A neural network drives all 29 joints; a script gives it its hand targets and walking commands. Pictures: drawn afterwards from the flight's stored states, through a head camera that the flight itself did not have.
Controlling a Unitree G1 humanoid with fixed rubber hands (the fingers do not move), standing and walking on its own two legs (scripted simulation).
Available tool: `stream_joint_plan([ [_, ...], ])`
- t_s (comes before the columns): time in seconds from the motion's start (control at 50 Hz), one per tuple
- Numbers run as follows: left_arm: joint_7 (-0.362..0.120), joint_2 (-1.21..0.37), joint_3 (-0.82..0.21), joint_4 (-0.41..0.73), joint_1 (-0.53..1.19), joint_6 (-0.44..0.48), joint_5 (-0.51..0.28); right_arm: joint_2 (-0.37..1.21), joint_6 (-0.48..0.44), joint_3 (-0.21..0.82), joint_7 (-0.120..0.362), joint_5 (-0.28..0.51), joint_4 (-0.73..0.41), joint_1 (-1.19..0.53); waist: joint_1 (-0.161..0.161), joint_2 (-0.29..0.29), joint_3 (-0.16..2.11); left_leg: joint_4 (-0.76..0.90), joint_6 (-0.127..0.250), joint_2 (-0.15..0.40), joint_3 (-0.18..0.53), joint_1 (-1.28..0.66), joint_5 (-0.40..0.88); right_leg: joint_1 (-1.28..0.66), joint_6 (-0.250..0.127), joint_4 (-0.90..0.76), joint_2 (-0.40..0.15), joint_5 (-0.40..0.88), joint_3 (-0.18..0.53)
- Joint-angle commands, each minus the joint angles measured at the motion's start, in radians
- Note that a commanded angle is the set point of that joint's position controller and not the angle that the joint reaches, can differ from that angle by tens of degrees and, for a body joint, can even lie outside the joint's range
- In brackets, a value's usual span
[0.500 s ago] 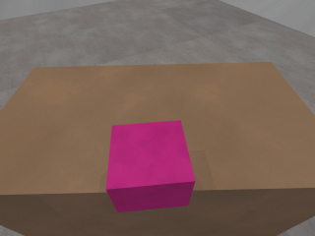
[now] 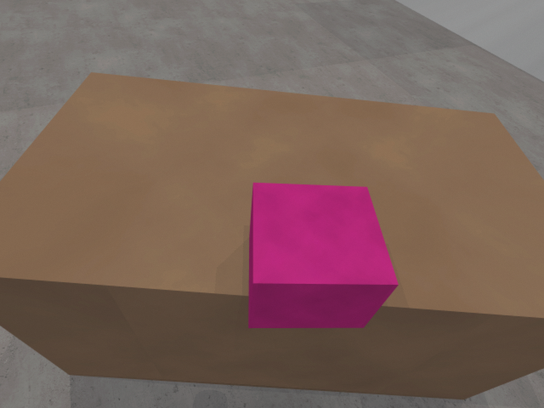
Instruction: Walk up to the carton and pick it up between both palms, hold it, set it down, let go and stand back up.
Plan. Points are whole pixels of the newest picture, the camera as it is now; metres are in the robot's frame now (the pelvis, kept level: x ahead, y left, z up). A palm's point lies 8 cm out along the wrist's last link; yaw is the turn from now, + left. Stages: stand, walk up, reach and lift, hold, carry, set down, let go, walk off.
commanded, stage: walk up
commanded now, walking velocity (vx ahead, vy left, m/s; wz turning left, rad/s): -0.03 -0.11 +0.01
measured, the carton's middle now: (309, 256) +0.38 -0.05 -0.01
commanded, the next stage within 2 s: none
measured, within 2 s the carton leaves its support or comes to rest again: neither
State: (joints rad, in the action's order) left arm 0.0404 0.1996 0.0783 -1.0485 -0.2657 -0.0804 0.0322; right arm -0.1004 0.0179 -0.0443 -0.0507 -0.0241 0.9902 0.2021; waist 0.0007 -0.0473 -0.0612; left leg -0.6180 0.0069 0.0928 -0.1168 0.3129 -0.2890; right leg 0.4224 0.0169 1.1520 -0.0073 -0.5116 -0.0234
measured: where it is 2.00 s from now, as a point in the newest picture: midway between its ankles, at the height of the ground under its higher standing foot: outside the picture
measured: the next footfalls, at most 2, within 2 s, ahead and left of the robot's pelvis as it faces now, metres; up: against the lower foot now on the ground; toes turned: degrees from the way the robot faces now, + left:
right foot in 0.26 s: -0.01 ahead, -0.15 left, +0.00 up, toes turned -3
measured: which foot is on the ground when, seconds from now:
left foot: down 0.00-1.00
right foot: up 0.00-0.24, down 0.26-1.00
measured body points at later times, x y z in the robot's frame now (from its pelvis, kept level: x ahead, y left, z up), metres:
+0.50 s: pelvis -0.02 -0.05 +0.01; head -0.01 -0.06 +0.46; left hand -0.06 +0.14 -0.14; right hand -0.03 -0.27 -0.15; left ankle +0.01 +0.10 -0.73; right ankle -0.05 -0.14 -0.73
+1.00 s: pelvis -0.01 -0.05 +0.01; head +0.01 -0.06 +0.46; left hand -0.02 +0.16 -0.15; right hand -0.03 -0.25 -0.16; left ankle +0.02 +0.10 -0.73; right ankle -0.05 -0.14 -0.73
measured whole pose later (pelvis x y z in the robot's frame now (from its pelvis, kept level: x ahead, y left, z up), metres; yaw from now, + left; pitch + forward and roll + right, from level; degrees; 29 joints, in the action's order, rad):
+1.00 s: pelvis -0.01 -0.05 +0.01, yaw +0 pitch -2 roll +0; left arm 0.05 0.10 0.01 -1.11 -0.31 0.03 0.01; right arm -0.10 0.00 -0.02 -0.05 -0.01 1.15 0.29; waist 0.01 0.01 -0.06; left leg -0.48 -0.06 0.09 -0.06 0.23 -0.21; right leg 0.14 -0.04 0.49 0.02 -0.33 -0.07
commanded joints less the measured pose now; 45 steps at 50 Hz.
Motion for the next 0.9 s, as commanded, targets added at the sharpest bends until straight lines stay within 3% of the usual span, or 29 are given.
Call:
stream_joint_plan([
  [0.0,-0.020,0.010,0.011,0.040,-0.087,0.001,0.014,-0.210,-0.006,-0.037,-0.005,0.004,-0.035,0.024,0.000,0.210,0.001,0.390,0.091,0.229,0.249,0.025,0.010,0.050,0.004,0.039,-0.031,0.125,0.072],
  [0.02,-0.026,-0.006,0.008,0.045,-0.117,0.005,0.009,-0.203,-0.013,-0.033,0.000,0.003,-0.037,0.026,-0.013,0.268,0.009,0.407,0.085,0.220,0.244,-0.011,-0.054,0.084,0.008,0.019,-0.023,0.147,0.071],
  [0.06,-0.029,-0.017,0.002,0.043,-0.096,0.012,0.002,-0.155,-0.028,-0.014,0.006,0.004,-0.028,0.027,-0.010,0.261,0.032,0.427,0.085,0.171,0.192,0.001,-0.055,0.018,0.010,-0.082,-0.010,0.160,0.033],
  [0.08,-0.029,-0.033,-0.004,0.047,-0.098,0.017,-0.003,-0.144,-0.031,-0.008,0.007,0.002,-0.013,0.017,-0.021,0.295,0.055,0.424,0.087,0.136,0.155,-0.014,-0.056,-0.033,0.012,-0.197,-0.007,0.142,0.024],
  [0.14,-0.015,-0.029,-0.013,0.037,-0.118,0.022,-0.012,-0.196,-0.036,-0.019,0.008,-0.001,0.002,0.045,-0.014,0.208,0.031,0.418,0.110,0.169,0.163,-0.038,-0.065,-0.058,0.009,-0.366,0.010,0.095,-0.017],
  [0.18,-0.011,-0.026,-0.019,0.050,-0.085,0.034,-0.015,-0.203,-0.031,-0.017,0.013,0.004,0.029,0.084,0.015,0.267,0.040,0.405,0.130,0.173,0.193,-0.059,-0.080,-0.121,-0.007,-0.524,-0.004,0.077,-0.024],
  [0.2,-0.008,-0.031,-0.020,0.039,-0.118,0.043,-0.016,-0.200,-0.028,-0.019,0.013,0.001,0.037,0.082,0.003,0.233,0.061,0.388,0.133,0.176,0.197,-0.070,-0.061,-0.165,-0.012,-0.622,0.000,0.128,-0.027],
  [0.24,-0.006,-0.026,-0.028,0.001,-0.202,0.065,-0.014,-0.192,-0.018,-0.015,0.016,0.012,0.051,0.090,-0.026,0.153,0.030,0.348,0.095,0.147,0.165,0.023,-0.101,-0.297,-0.034,-0.826,-0.029,0.286,-0.009],
  [0.26,-0.007,-0.001,-0.029,-0.005,-0.224,0.082,-0.003,-0.162,-0.016,-0.014,0.021,0.019,0.056,0.117,-0.016,0.019,0.020,0.255,0.057,0.114,0.122,0.071,-0.079,-0.346,-0.043,-0.916,-0.109,0.289,0.081],
  [0.28,-0.006,0.053,-0.023,0.007,-0.221,0.094,-0.002,-0.100,-0.013,0.003,0.026,0.025,0.056,0.161,0.005,-0.156,0.029,0.139,0.009,0.050,0.062,0.113,-0.090,-0.345,-0.062,-1.007,-0.251,0.195,0.256],
  [0.3,-0.009,0.061,-0.030,0.010,-0.160,0.099,-0.019,-0.057,-0.005,0.015,0.026,0.024,0.045,0.096,-0.013,-0.272,-0.076,0.192,-0.005,0.001,0.044,0.025,-0.044,-0.102,-0.081,-1.031,-0.239,0.042,0.261],
  [0.32,-0.009,0.006,-0.042,0.008,-0.132,0.103,-0.014,-0.075,-0.002,0.012,0.030,0.020,0.038,0.070,-0.007,-0.229,-0.113,0.180,-0.010,0.002,0.057,-0.053,-0.001,-0.032,-0.066,-1.059,-0.209,-0.053,0.255],
  [0.34,-0.005,-0.018,-0.053,0.003,-0.109,0.105,-0.011,-0.096,-0.005,0.006,0.036,0.018,0.042,0.073,0.010,-0.180,-0.136,0.175,-0.002,-0.008,0.056,-0.005,0.028,-0.086,-0.053,-1.078,-0.201,-0.012,0.219],
  [0.36,0.000,-0.011,-0.053,-0.001,-0.093,0.106,-0.007,-0.096,-0.007,0.002,0.040,0.015,0.055,0.096,0.025,-0.102,-0.123,0.176,-0.003,-0.022,0.054,-0.008,0.064,-0.115,-0.060,-1.050,-0.196,0.053,0.202],
  [0.4,0.005,0.010,-0.052,-0.007,-0.115,0.119,-0.029,-0.102,-0.025,0.001,0.038,0.010,0.061,0.104,0.025,-0.048,-0.064,0.237,-0.004,0.016,0.075,-0.134,0.220,-0.140,-0.061,-0.949,-0.152,0.316,0.135],
  [0.42,0.004,0.011,-0.050,-0.016,-0.128,0.125,-0.032,-0.092,-0.038,0.010,0.037,0.008,0.069,0.140,0.033,-0.010,-0.003,0.261,-0.002,0.026,0.077,-0.167,0.237,-0.184,-0.070,-0.929,-0.134,0.303,0.108],
  [0.44,0.001,0.009,-0.055,-0.025,-0.131,0.131,-0.032,-0.083,-0.044,0.019,0.036,0.014,0.093,0.174,0.030,-0.037,0.018,0.265,-0.013,0.025,0.072,-0.174,0.259,-0.221,-0.069,-0.924,-0.124,0.341,0.076],
  [0.46,-0.002,-0.034,-0.060,-0.044,-0.187,0.134,-0.029,-0.101,-0.043,0.016,0.034,0.009,0.095,0.143,-0.005,0.028,0.032,0.254,-0.017,0.023,0.069,-0.186,0.207,-0.218,-0.064,-0.947,-0.121,0.296,0.096],
  [0.48,-0.001,-0.032,-0.064,-0.055,-0.197,0.137,-0.025,-0.099,-0.039,0.017,0.033,0.013,0.103,0.135,-0.006,0.053,0.005,0.261,-0.030,0.014,0.059,-0.179,0.191,-0.214,-0.060,-0.959,-0.127,0.275,0.110],
  [0.54,-0.004,-0.014,-0.060,-0.078,-0.181,0.131,-0.030,-0.072,-0.034,0.031,0.029,0.012,0.126,0.164,0.016,0.034,-0.051,0.271,-0.032,0.020,0.070,-0.150,0.199,-0.215,-0.064,-0.954,-0.115,0.300,0.090],
  [0.56,-0.004,-0.024,-0.064,-0.080,-0.188,0.133,-0.031,-0.081,-0.034,0.027,0.027,0.014,0.125,0.144,0.010,0.057,-0.067,0.266,-0.034,0.025,0.067,-0.158,0.215,-0.192,-0.062,-0.952,-0.124,0.330,0.101],
  [0.64,-0.005,-0.038,-0.070,-0.093,-0.189,0.137,-0.025,-0.076,-0.035,0.031,0.021,0.016,0.156,0.182,0.015,0.027,-0.062,0.258,-0.030,0.030,0.073,-0.166,0.238,-0.202,-0.057,-0.924,-0.113,0.394,0.080],
  [0.68,-0.005,-0.039,-0.071,-0.096,-0.179,0.139,-0.023,-0.071,-0.034,0.030,0.017,0.016,0.158,0.174,0.014,0.058,-0.067,0.257,-0.028,0.034,0.073,-0.181,0.252,-0.197,-0.061,-0.904,-0.115,0.440,0.086],
  [0.7,-0.005,-0.041,-0.069,-0.104,-0.191,0.138,-0.026,-0.069,-0.034,0.034,0.015,0.013,0.153,0.175,0.009,0.030,-0.041,0.243,-0.022,0.036,0.074,-0.171,0.254,-0.218,-0.058,-0.898,-0.112,0.464,0.073],
  [0.72,-0.004,-0.033,-0.071,-0.101,-0.189,0.137,-0.019,-0.073,-0.031,0.030,0.013,0.013,0.162,0.184,0.012,0.067,-0.055,0.239,-0.029,0.030,0.064,-0.152,0.255,-0.226,-0.057,-0.892,-0.119,0.487,0.080],
  [0.74,-0.003,-0.028,-0.068,-0.103,-0.196,0.136,-0.024,-0.066,-0.031,0.034,0.013,0.013,0.163,0.188,0.011,0.007,-0.051,0.235,-0.027,0.034,0.072,-0.163,0.262,-0.225,-0.062,-0.876,-0.113,0.533,0.070],
  [0.76,-0.002,-0.043,-0.071,-0.104,-0.197,0.135,-0.021,-0.057,-0.033,0.034,0.010,0.013,0.167,0.190,0.011,0.018,-0.031,0.240,-0.026,0.034,0.068,-0.174,0.261,-0.240,-0.058,-0.865,-0.110,0.543,0.063],
  [0.86,0.008,-0.024,-0.064,-0.083,-0.183,0.128,-0.024,-0.091,-0.038,0.022,0.003,0.012,0.166,0.182,0.002,0.021,-0.011,0.200,-0.019,0.050,0.073,-0.173,0.399,-0.246,-0.062,-0.782,-0.108,0.666,0.028],
  [0.88,0.012,-0.022,-0.063,-0.079,-0.186,0.127,-0.024,-0.093,-0.037,0.021,0.000,0.014,0.160,0.179,0.002,0.047,-0.004,0.175,-0.014,0.057,0.076,-0.173,0.430,-0.243,-0.065,-0.759,-0.119,0.715,0.034],
])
